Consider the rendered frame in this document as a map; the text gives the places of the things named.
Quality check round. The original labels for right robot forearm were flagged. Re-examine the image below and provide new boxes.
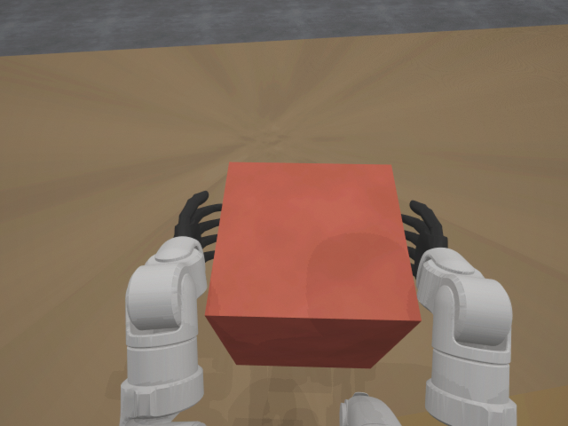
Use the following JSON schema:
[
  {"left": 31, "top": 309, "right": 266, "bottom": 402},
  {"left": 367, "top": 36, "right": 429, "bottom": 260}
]
[{"left": 416, "top": 248, "right": 517, "bottom": 426}]

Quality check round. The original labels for left robot hand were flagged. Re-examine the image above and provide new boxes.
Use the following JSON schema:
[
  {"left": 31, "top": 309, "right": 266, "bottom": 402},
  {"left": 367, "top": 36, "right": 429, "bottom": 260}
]
[{"left": 173, "top": 191, "right": 222, "bottom": 263}]

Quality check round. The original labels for robot right thigh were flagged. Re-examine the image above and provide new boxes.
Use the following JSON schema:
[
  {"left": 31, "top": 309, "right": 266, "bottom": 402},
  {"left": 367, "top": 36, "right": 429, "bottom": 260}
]
[{"left": 339, "top": 396, "right": 402, "bottom": 426}]

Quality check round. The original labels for left robot forearm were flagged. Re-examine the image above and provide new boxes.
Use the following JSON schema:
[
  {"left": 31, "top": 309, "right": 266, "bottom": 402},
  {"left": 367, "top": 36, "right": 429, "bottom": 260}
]
[{"left": 119, "top": 236, "right": 207, "bottom": 426}]

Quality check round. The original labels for carton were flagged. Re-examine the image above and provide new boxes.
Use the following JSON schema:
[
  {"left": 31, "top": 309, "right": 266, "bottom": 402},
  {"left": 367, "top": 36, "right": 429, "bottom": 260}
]
[{"left": 205, "top": 162, "right": 422, "bottom": 368}]

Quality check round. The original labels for right robot hand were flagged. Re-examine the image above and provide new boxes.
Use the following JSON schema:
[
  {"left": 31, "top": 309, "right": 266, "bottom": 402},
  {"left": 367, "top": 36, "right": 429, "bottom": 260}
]
[{"left": 401, "top": 201, "right": 448, "bottom": 279}]

